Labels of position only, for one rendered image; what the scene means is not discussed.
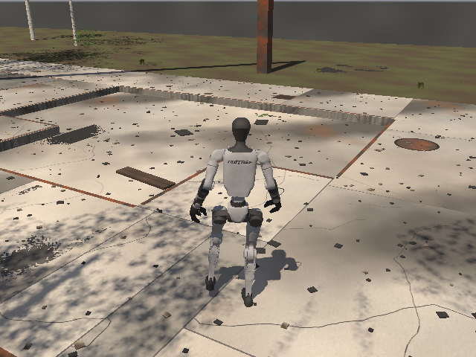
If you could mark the left robot forearm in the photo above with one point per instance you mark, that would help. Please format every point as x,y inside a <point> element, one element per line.
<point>200,196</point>

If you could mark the right robot shin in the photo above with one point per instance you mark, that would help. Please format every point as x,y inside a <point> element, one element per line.
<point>249,271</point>

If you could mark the right robot forearm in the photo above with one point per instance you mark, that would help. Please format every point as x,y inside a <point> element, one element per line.
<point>274,194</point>

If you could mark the robot shin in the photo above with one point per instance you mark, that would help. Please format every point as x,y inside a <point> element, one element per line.
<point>249,271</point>
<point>212,257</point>

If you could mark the robot left upper arm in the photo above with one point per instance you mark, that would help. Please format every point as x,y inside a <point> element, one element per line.
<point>216,155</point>

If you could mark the left robot shin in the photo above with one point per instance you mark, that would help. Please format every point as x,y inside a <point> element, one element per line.
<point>212,257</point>

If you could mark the left robot hand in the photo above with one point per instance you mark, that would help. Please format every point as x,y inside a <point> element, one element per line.
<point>194,212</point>

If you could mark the robot right upper arm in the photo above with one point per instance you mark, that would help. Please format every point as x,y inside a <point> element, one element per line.
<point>266,167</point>

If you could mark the right robot hand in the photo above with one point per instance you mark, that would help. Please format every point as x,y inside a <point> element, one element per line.
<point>270,202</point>

